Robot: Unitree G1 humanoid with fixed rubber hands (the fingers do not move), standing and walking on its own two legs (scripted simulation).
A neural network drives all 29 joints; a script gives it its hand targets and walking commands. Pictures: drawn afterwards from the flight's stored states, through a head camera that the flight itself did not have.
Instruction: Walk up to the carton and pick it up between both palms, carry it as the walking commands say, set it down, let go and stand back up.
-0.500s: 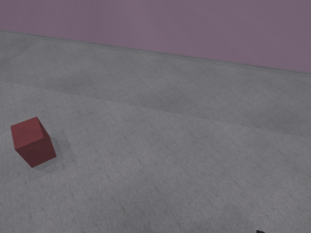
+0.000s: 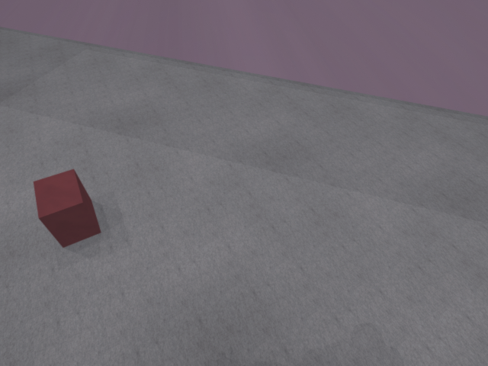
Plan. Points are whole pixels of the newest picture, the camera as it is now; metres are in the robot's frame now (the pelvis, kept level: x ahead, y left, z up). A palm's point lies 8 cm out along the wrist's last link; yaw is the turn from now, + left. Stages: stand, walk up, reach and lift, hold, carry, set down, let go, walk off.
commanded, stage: walk up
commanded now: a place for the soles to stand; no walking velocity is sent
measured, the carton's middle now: (68, 208) +0.93 +0.78 -0.66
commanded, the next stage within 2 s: none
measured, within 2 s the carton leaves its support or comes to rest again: neither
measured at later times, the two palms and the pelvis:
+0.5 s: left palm out of the picture +0.16 +0.44 -0.07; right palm (333, 278) +0.30 -0.18 -0.08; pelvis +0.13 +0.11 -0.02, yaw +18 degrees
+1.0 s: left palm out of the picture +0.14 +0.55 -0.10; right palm (200, 171) +0.59 +0.09 -0.07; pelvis +0.28 +0.25 -0.03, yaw +35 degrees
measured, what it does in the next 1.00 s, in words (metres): walks ahead, turning left: left foot, then right foot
